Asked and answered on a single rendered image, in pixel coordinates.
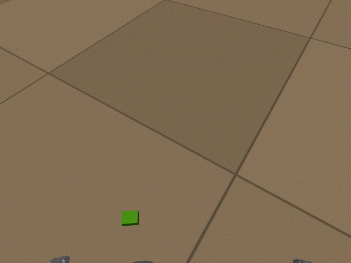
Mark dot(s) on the small box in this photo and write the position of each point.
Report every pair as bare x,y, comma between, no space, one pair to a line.
130,218

